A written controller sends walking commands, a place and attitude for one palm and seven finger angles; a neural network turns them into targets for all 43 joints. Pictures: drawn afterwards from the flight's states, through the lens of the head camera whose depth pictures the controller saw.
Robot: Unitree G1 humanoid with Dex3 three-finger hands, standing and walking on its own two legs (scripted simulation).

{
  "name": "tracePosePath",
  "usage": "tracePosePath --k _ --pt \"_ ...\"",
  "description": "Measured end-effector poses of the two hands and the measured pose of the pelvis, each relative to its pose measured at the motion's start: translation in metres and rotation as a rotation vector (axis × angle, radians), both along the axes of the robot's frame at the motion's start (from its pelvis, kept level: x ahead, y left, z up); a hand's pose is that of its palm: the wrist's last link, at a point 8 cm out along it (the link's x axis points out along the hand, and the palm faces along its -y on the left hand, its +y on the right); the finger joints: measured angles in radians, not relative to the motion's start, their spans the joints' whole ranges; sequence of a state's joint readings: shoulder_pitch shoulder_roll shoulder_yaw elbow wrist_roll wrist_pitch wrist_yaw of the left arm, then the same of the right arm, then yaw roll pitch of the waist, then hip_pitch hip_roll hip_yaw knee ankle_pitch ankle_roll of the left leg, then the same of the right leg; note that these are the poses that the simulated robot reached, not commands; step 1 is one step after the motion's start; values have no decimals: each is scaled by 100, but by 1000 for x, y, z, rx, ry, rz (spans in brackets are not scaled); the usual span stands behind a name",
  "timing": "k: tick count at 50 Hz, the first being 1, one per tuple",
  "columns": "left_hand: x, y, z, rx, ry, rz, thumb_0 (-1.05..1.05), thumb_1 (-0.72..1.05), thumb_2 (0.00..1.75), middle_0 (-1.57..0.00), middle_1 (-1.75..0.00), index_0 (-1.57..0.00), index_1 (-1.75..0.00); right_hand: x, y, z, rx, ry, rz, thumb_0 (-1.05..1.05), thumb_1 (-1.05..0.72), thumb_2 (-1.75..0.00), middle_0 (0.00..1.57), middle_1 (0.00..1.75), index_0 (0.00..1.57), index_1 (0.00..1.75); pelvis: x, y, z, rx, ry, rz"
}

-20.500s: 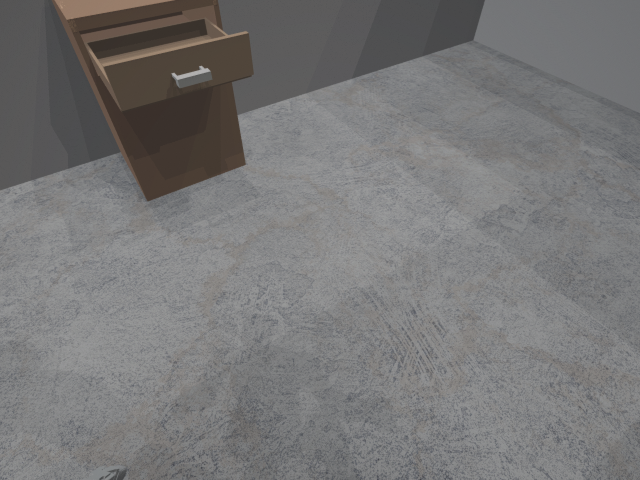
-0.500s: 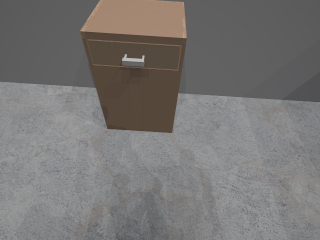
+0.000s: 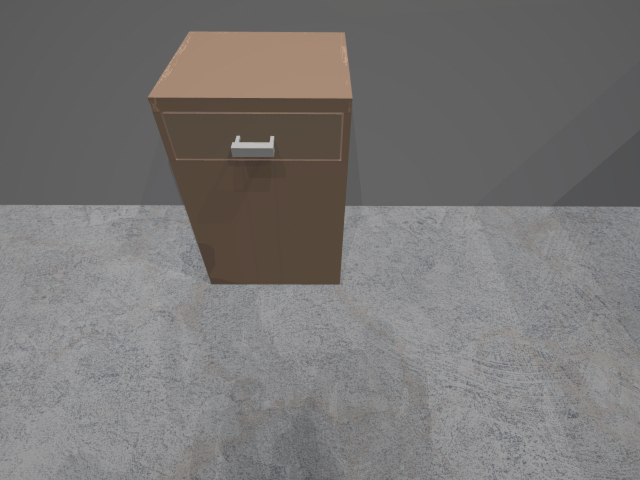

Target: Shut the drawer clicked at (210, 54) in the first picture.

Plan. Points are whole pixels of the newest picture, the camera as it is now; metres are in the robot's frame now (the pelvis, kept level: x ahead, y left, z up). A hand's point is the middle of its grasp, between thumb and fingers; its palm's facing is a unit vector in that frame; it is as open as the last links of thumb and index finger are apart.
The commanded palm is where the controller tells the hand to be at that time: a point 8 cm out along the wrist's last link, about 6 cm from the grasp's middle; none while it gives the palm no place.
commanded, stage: let the arm hang, fingers relaxed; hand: left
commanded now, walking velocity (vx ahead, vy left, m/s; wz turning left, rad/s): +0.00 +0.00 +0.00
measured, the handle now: (254, 144) +0.92 +0.22 -0.10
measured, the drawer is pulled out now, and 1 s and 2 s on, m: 0.00 0.00 0.00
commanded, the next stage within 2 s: look to check the result in 0.14 s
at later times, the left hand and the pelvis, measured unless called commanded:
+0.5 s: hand out of the picture -0.01 +0.16 -0.17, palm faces +0.03 -0.98 -0.20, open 7.4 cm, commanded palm none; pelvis +0.01 -0.01 +0.00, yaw +0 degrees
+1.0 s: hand out of the picture +0.03 +0.16 -0.17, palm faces +0.02 -0.97 -0.22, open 7.4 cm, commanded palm none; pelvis +0.02 -0.02 +0.00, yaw +0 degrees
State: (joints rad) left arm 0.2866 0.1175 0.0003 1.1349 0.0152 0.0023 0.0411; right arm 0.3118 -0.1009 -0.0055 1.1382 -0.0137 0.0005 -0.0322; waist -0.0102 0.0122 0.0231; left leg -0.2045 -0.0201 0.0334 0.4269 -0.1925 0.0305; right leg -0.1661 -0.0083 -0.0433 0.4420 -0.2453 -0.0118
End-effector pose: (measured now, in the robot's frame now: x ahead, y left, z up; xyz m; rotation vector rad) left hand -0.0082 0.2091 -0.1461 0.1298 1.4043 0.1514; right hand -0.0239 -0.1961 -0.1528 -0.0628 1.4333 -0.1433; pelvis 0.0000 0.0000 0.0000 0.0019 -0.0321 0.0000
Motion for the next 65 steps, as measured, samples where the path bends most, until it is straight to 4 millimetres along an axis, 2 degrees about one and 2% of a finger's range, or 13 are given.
tracePosePath --k 22,50,65 --pt "-8 -3 2 15 41 11 1 91 90 -20 -30 -20 -30 3 -31 4 -44 24 2 0 -91 -90 20 30 20 30 4 -13 1 -2 -1 -1" --pt "31 -1 8 44 -24 -16 1 91 90 -20 -30 -20 -30 39 -49 5 -60 -29 21 0 -91 -90 20 30 20 30 16 -22 3 1 0 -4" --pt "38 4 9 53 -27 -24 1 91 90 -20 -30 -20 -30 44 -60 9 -82 -29 24 0 -91 -90 20 30 20 30 20 -24 4 0 0 -7"
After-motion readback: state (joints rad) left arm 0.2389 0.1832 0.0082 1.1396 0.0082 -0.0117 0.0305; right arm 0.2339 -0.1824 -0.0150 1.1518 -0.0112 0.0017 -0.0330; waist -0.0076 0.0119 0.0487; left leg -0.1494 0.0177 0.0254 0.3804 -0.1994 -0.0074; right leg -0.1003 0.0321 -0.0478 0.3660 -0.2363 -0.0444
